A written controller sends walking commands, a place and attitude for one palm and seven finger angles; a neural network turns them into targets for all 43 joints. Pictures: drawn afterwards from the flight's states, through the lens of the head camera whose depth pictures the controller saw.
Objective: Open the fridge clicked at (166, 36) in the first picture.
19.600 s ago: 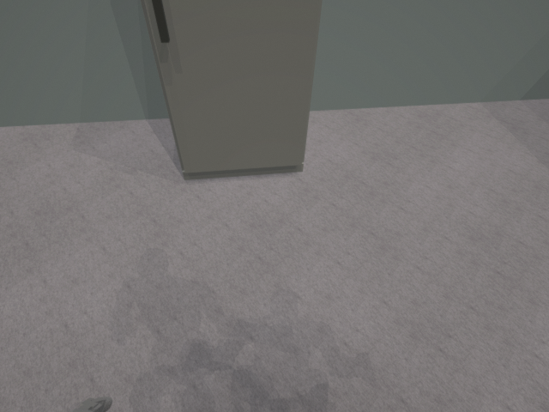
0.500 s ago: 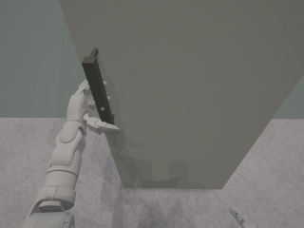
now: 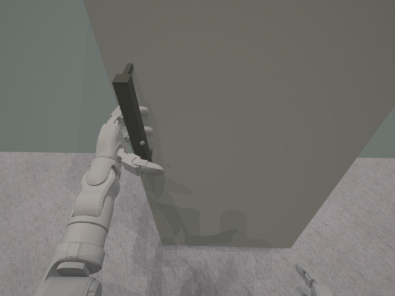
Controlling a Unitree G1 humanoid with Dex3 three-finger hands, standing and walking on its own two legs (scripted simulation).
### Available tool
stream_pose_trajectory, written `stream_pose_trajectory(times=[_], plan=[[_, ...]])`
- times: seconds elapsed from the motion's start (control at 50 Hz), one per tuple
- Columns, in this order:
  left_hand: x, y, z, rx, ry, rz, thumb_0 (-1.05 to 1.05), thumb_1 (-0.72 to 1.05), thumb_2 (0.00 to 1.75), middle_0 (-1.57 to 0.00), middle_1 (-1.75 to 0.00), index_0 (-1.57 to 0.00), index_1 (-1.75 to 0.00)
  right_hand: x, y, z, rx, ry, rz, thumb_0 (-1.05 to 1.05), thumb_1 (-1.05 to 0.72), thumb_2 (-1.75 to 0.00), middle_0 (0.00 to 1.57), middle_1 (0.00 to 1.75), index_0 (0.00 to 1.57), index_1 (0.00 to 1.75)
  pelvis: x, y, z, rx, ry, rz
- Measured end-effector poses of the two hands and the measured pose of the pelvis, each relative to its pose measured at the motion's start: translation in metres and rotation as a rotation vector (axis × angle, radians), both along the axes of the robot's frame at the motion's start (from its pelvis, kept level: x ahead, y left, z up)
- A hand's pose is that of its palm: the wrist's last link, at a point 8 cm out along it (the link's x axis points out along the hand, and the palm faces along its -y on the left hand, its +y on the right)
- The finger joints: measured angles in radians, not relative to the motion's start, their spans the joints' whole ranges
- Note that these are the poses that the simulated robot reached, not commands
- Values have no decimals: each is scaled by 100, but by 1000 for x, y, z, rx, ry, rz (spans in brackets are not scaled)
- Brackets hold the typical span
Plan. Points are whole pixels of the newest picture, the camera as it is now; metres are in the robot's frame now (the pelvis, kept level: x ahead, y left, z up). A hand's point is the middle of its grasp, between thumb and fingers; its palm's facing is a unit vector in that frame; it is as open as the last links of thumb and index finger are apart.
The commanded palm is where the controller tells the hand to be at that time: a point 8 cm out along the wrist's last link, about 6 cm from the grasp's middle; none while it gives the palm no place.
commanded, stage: slide the fingers in behind the handle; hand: left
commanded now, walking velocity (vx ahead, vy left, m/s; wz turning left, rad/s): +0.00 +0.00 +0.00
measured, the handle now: (139, 124) +0.44 +0.16 +0.12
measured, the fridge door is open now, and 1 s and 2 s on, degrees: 0 0 5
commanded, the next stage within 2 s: grip the handle and tug to test in 0.28 s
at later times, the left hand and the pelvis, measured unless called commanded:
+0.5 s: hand (140, 143) +0.38 +0.15 +0.13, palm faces +0.04 -1.00 +0.00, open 13.7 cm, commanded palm +0.35 +0.19 +0.13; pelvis +0.00 +0.00 +0.00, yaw +0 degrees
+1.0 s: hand (141, 141) +0.38 +0.14 +0.13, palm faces +0.03 -1.00 +0.00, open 6.7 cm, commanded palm +0.35 +0.19 +0.13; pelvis +0.00 +0.00 +0.00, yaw +0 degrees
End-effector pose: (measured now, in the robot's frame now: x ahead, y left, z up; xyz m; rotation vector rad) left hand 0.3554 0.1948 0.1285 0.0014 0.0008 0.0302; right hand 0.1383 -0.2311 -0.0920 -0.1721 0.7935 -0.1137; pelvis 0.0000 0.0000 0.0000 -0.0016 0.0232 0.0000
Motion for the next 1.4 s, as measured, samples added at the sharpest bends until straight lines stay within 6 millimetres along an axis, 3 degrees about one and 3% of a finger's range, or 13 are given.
stream_pose_trajectory(times=[0.2, 0.5, 0.66, 1.04, 1.4], plan=[[7, -1, 0, -9, -3, -1, -1, -50, 30, -30, -120, -30, -120, -5, 3, -2, 0, 21, -6, 2, -90, -89, 21, 30, 20, 30, 2, 2, 0, -1, 7, -6], [-2, 4, -1, -2, -2, 6, -1, -46, 32, -30, -120, -30, -121, -5, 2, -1, -2, 20, -8, 2, -90, -89, 21, 30, 20, 30, 2, 4, 1, -2, -4, -6], [0, 1, 1, -2, -1, 7, -1, -21, 42, -32, -124, -32, -124, -1, 4, -1, -4, 16, 4, 2, -90, -89, 21, 30, 20, 30, -1, 4, 1, -1, -1, 0], [5, 2, 1, -4, 2, -2, 1, 63, 78, -38, -133, -38, -133, -7, 0, -1, -6, 26, -12, 2, -90, -89, 21, 30, 20, 30, 2, 1, 1, -2, 1, -8], [4, 1, 1, -8, 2, -1, 1, 64, 79, -34, -137, -35, -136, -2, -3, 2, -3, 12, -18, 2, -90, -89, 21, 30, 20, 30, 5, 0, 1, -2, 3, -16]])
